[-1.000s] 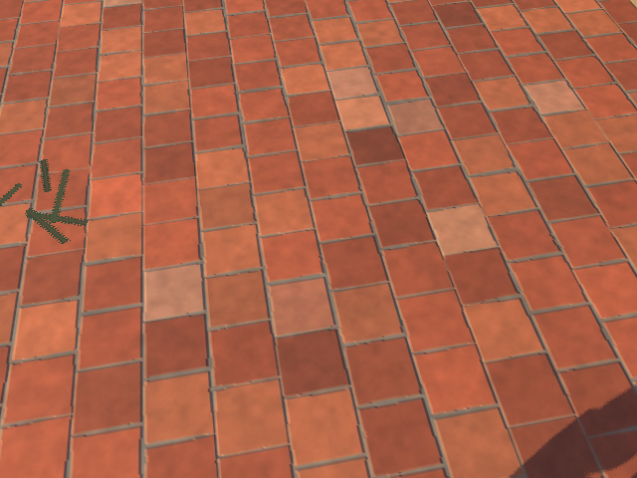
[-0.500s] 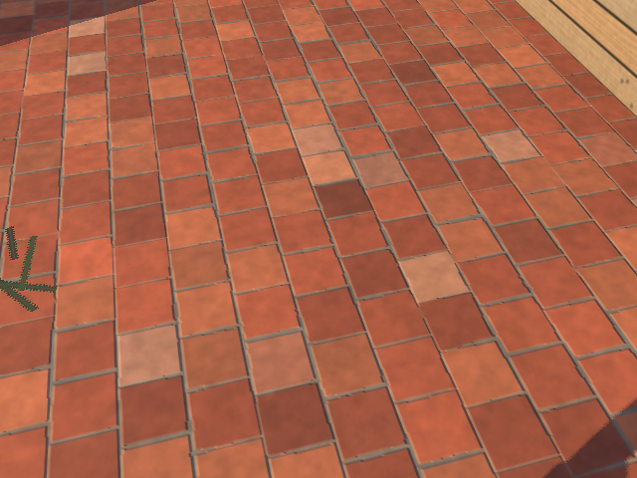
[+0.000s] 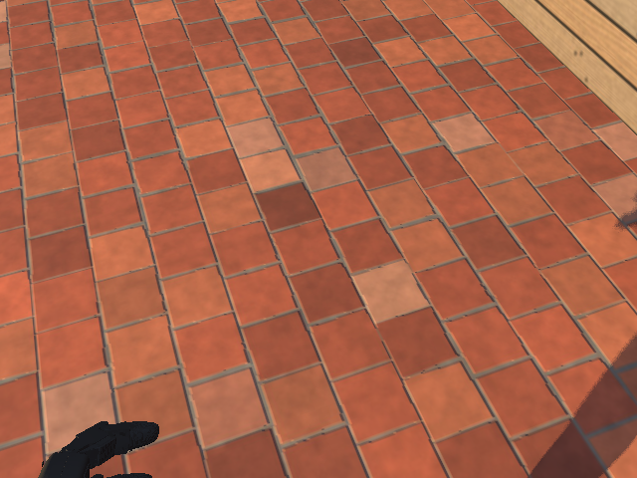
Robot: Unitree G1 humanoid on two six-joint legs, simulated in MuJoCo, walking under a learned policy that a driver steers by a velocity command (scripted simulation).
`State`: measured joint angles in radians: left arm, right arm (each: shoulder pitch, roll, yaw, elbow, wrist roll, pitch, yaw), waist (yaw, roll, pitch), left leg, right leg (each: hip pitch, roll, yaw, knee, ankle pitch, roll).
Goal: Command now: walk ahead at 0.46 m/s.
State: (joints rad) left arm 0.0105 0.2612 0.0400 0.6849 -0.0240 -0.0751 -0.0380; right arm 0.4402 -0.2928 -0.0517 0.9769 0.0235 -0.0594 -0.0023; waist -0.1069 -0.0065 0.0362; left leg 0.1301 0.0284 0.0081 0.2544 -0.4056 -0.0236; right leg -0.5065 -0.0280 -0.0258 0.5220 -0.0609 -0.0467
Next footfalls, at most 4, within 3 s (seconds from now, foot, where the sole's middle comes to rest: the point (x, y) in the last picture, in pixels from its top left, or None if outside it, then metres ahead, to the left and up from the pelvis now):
0.02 right None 0.18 -0.12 -0.76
0.56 left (253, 466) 0.50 0.11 -0.76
1.10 right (350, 325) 0.80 -0.13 -0.76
1.64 left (242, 236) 1.10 0.12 -0.76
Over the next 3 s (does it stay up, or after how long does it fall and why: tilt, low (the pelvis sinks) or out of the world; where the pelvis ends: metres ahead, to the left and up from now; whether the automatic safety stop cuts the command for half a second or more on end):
stays up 1.59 0.34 0.02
